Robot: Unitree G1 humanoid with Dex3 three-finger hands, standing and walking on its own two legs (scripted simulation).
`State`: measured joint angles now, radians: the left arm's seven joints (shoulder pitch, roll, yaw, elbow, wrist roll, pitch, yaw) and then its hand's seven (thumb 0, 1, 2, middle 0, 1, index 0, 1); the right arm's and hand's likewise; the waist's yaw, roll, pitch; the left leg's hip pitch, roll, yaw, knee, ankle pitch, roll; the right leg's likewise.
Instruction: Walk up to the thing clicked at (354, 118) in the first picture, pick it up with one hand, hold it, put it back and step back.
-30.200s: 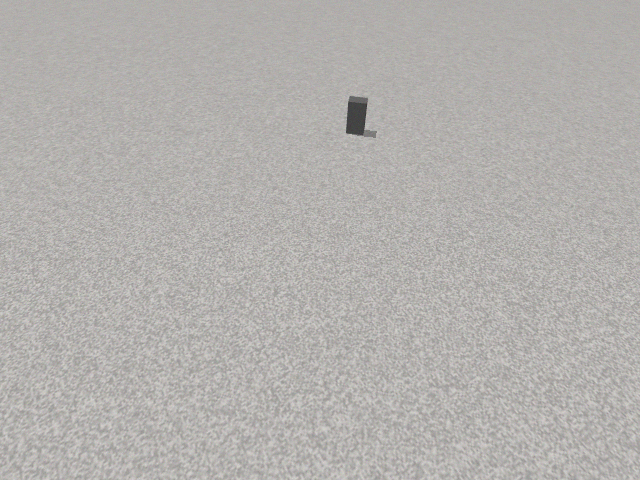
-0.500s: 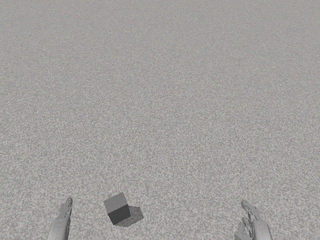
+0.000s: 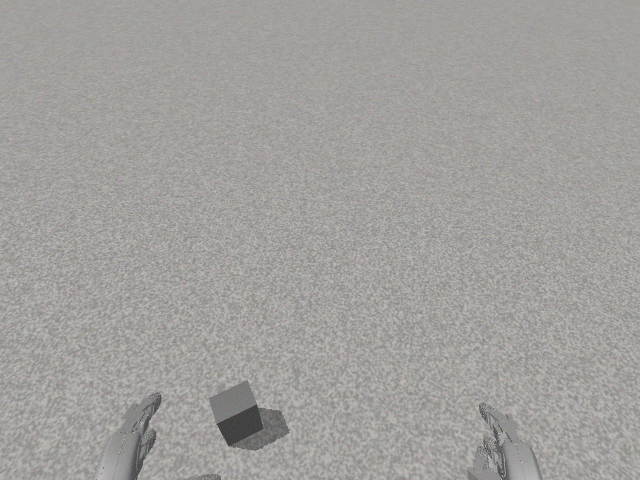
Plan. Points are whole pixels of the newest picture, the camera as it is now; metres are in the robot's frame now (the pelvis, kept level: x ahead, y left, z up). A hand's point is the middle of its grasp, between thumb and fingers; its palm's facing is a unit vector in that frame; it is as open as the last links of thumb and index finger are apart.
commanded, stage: stand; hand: left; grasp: from the side
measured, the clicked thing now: (237, 414) +0.41 +0.21 -0.62
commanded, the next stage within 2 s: none
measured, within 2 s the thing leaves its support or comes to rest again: neither
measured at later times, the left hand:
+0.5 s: hand out of the picture +0.06 +0.25 -0.11, palm faces +0.00 -0.94 -0.35, open 7.5 cm
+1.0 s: hand out of the picture +0.03 +0.25 -0.10, palm faces -0.02 -0.94 -0.35, open 7.4 cm
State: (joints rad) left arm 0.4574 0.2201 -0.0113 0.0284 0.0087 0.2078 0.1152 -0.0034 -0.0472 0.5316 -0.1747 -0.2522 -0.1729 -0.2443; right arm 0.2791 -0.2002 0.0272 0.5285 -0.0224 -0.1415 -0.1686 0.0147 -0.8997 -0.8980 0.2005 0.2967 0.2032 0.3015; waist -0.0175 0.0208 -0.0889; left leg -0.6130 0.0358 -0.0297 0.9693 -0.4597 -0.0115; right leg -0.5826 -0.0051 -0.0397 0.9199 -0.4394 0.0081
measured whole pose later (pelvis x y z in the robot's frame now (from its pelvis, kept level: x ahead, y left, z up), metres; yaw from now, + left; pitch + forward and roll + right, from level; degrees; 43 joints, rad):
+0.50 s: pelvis -0.01 +0.01 +0.04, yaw +0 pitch -4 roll +0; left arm 0.22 0.33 0.01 0.97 0.03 0.00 0.02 0.01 0.89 0.89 -0.20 -0.30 -0.20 -0.30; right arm 0.19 -0.30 -0.02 1.00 -0.04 0.00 -0.01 0.01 -0.90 -0.90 0.20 0.30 0.20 0.30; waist 0.01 0.00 0.04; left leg -0.23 0.00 0.01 0.57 -0.27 0.01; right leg -0.23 -0.04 -0.01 0.57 -0.27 0.03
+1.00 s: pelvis -0.02 +0.00 +0.06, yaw +0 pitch -4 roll +0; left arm 0.17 0.33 0.01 1.15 0.02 0.00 0.01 0.01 0.90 0.90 -0.20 -0.30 -0.20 -0.30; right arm 0.17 -0.33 -0.02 1.13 -0.03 0.01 0.00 0.01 -0.90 -0.90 0.20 0.30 0.20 0.30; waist 0.00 0.01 0.06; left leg -0.16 0.00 0.01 0.39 -0.16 0.00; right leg -0.16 -0.03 -0.01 0.40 -0.17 0.02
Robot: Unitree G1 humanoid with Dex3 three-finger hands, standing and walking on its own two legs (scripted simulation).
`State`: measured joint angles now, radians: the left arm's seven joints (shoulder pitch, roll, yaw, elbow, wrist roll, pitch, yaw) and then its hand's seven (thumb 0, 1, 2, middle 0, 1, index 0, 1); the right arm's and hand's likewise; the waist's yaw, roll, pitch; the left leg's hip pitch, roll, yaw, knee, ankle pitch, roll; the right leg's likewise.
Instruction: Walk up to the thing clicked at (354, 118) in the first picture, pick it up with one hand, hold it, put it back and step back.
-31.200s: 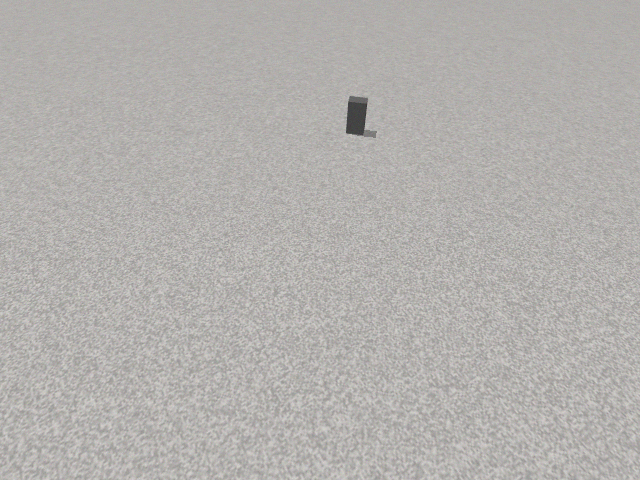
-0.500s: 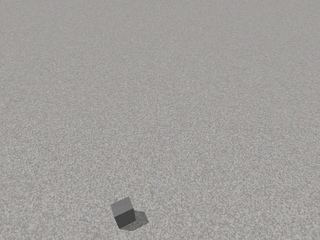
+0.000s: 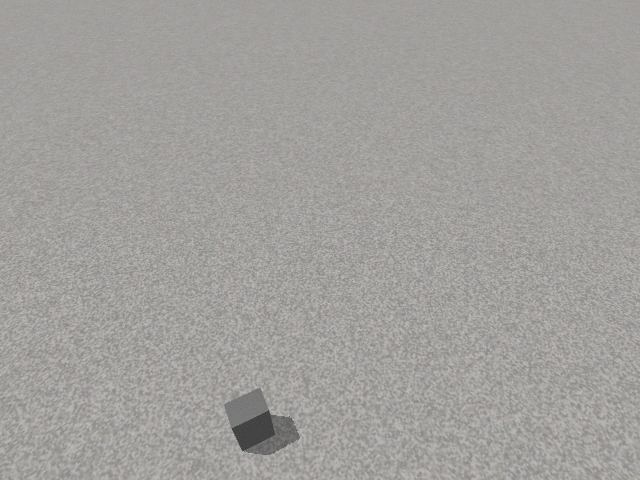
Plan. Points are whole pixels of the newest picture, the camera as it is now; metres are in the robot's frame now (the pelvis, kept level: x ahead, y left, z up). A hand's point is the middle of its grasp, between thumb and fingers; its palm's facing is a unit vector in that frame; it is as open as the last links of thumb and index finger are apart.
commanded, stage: stand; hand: left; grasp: from the side
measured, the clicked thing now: (251, 420) +0.43 +0.21 -0.68
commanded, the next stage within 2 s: step back in 1.24 s
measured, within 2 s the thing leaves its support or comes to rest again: neither
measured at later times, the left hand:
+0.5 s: hand out of the picture +0.10 +0.24 -0.15, palm faces -0.02 -0.94 -0.33, open 7.4 cm
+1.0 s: hand out of the picture +0.12 +0.25 -0.15, palm faces -0.02 -0.94 -0.34, open 7.4 cm
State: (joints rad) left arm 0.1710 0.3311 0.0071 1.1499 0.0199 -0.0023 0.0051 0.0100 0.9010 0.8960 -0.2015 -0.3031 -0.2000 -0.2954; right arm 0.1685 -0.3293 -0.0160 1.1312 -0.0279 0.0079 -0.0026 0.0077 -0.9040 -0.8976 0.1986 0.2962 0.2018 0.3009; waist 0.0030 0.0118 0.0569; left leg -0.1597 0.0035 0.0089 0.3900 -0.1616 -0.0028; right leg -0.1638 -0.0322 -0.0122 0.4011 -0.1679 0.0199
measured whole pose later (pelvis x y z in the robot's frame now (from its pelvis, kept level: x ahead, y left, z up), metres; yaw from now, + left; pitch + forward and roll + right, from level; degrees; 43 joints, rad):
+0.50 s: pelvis +0.03 +0.00 +0.00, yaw -1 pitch -3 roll +0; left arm 0.10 0.32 0.01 1.17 0.01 -0.01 0.00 0.01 0.90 0.90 -0.20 -0.30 -0.20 -0.30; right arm 0.12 -0.33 0.00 1.15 -0.02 0.00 -0.01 0.01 -0.90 -0.90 0.20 0.30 0.20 0.30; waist -0.01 0.01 0.06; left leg -0.11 0.02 0.02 0.34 -0.17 -0.01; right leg -0.11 -0.02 -0.01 0.34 -0.17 0.01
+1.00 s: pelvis +0.04 +0.00 +0.01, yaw -1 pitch -3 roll +0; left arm 0.09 0.33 0.02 1.16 0.01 0.00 0.00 0.01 0.90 0.90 -0.20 -0.30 -0.20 -0.29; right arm 0.10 -0.33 0.00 1.15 -0.02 -0.01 -0.01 0.01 -0.90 -0.90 0.20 0.30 0.20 0.30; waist -0.01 0.01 0.05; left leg -0.09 0.01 0.03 0.31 -0.18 -0.01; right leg -0.10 -0.02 0.00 0.32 -0.18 0.02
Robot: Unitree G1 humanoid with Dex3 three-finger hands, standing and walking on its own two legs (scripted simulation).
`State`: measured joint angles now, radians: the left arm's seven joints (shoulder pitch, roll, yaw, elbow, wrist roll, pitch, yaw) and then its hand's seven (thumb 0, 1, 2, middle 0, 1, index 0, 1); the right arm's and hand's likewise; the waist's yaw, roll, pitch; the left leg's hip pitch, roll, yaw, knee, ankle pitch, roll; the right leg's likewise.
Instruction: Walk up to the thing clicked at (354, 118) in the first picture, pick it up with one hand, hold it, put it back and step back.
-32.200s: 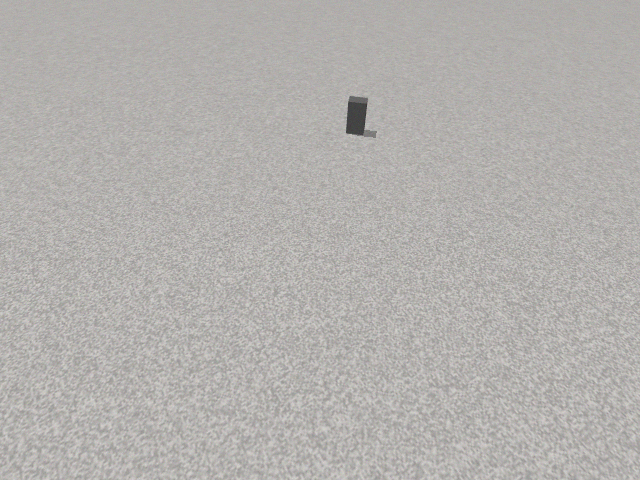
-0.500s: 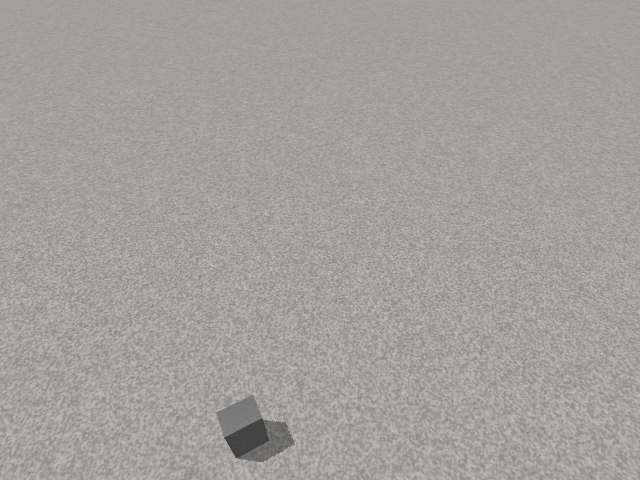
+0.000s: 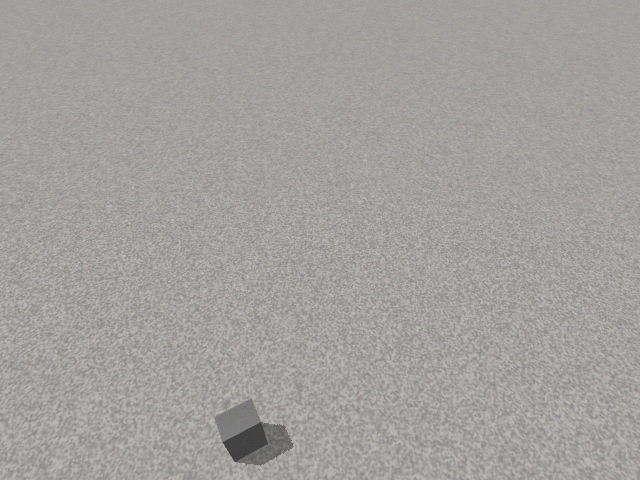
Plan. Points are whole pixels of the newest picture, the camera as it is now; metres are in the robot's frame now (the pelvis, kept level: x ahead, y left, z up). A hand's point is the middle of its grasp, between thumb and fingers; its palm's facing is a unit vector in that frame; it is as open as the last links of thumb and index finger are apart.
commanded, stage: stand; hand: left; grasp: from the side
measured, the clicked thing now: (242, 431) +0.39 +0.22 -0.68
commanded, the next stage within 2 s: step back in 0.24 s
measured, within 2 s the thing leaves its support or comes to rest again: neither
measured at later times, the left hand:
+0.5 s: hand out of the picture +0.07 +0.27 -0.17, palm faces -0.03 -0.92 -0.39, open 7.4 cm
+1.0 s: hand out of the picture +0.01 +0.30 -0.18, palm faces -0.12 -0.92 -0.38, open 7.4 cm
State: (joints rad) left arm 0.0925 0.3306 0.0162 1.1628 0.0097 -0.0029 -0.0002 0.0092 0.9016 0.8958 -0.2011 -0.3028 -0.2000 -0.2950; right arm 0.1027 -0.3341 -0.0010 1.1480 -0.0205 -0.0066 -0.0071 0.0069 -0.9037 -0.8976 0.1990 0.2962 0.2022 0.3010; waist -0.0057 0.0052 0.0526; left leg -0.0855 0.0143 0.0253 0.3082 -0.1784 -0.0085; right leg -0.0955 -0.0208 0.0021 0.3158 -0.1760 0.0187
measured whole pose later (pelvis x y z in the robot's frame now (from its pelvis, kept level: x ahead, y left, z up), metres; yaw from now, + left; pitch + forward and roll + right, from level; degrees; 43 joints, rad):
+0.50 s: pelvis -0.04 +0.00 -0.02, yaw -1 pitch -1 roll +0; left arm 0.08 0.38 0.05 0.99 0.01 0.03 0.01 0.01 0.90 0.90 -0.20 -0.30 -0.20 -0.29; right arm 0.05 -0.39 -0.05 1.03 -0.01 0.05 0.00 0.01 -0.90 -0.90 0.20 0.30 0.20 0.30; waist -0.01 0.00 0.17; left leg -0.31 0.01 0.00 0.64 -0.31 0.01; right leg -0.29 -0.01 0.01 0.55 -0.24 0.00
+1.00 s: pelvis -0.12 +0.05 -0.02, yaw -5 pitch -2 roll +0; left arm 0.12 0.39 0.07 0.86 0.02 0.07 0.01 0.01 0.90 0.90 -0.20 -0.30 -0.20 -0.30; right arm 0.15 -0.34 -0.05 0.88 -0.02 0.02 -0.03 0.01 -0.90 -0.90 0.20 0.30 0.21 0.30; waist -0.02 -0.03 0.20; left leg -0.29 -0.02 0.07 0.61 -0.30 0.06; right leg -0.37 0.08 0.13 0.95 -0.47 0.01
